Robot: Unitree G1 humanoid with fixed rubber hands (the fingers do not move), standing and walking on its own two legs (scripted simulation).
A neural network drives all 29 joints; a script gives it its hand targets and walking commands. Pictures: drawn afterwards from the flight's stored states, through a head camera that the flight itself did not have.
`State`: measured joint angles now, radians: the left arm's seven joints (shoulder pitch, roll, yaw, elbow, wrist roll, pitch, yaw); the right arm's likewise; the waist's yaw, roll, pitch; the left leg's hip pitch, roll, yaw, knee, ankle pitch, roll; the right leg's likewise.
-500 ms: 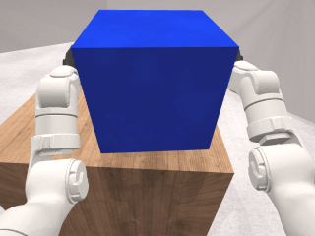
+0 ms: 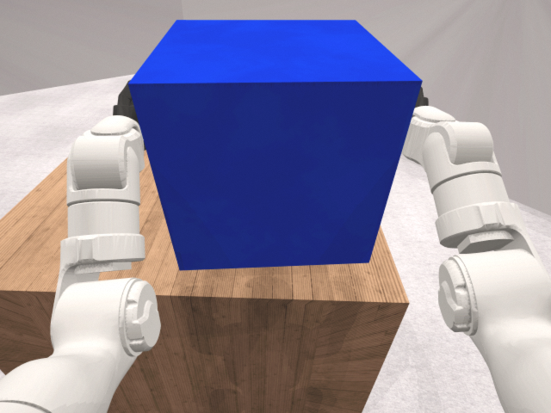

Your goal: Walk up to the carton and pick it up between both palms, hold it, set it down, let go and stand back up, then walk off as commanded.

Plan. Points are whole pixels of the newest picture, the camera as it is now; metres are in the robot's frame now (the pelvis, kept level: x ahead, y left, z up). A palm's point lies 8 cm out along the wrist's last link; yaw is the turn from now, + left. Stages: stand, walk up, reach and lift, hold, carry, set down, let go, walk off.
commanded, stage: hold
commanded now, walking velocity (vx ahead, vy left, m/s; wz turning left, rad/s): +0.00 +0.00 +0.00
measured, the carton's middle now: (271, 139) +0.42 +0.00 +0.26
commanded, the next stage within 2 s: none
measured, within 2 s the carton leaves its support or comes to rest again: neither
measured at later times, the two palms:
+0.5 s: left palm (125, 134) +0.36 +0.19 +0.29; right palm (403, 123) +0.37 -0.18 +0.30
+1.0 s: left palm (128, 127) +0.36 +0.18 +0.30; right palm (410, 121) +0.37 -0.18 +0.31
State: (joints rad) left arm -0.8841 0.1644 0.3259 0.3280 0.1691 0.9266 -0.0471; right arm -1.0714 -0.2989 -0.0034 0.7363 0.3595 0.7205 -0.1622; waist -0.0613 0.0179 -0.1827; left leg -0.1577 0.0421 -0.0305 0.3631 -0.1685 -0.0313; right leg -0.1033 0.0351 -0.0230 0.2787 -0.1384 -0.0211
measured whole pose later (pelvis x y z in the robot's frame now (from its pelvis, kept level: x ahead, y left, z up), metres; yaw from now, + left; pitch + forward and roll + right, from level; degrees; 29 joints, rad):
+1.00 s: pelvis +0.00 +0.00 +0.00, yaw +0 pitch -2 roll -1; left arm -0.89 0.17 0.33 0.32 0.16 0.92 -0.04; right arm -1.07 -0.30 0.00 0.72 0.36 0.72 -0.16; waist -0.07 0.02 -0.18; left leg -0.16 0.04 -0.03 0.36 -0.16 -0.03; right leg -0.11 0.04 -0.02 0.28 -0.13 -0.02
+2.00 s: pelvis +0.00 +0.00 +0.00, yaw +1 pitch -1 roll -1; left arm -0.87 0.19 0.31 0.30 0.15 0.91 -0.04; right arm -1.05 -0.29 0.00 0.70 0.36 0.71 -0.17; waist -0.07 0.01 -0.18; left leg -0.18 0.04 -0.05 0.36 -0.16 -0.03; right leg -0.11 0.03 -0.03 0.27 -0.13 -0.02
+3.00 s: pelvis +0.01 +0.00 +0.00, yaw +2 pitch -6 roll -1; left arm -0.80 0.15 0.31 0.37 0.21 0.61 -0.05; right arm -0.91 -0.15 -0.16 0.83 0.17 0.27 -0.07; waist -0.07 -0.06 -0.03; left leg -0.07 0.02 -0.06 0.34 -0.17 -0.03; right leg 0.00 0.02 -0.05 0.27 -0.16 -0.01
